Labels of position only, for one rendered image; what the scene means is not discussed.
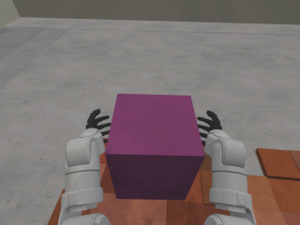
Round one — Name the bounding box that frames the right robot upper arm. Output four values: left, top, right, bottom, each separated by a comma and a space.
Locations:
203, 214, 253, 225

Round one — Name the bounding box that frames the carton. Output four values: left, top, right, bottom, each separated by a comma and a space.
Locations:
105, 94, 205, 201

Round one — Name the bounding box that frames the left robot forearm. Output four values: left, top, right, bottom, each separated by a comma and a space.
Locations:
57, 127, 106, 225

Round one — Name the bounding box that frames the left robot hand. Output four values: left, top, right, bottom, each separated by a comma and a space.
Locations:
85, 109, 112, 143

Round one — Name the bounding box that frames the right robot forearm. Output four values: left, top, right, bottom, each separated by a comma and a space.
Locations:
203, 129, 257, 225

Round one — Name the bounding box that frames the left robot upper arm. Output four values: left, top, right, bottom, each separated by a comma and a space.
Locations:
61, 213, 111, 225

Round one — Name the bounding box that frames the right robot hand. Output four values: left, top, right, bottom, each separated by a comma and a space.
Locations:
197, 111, 222, 146

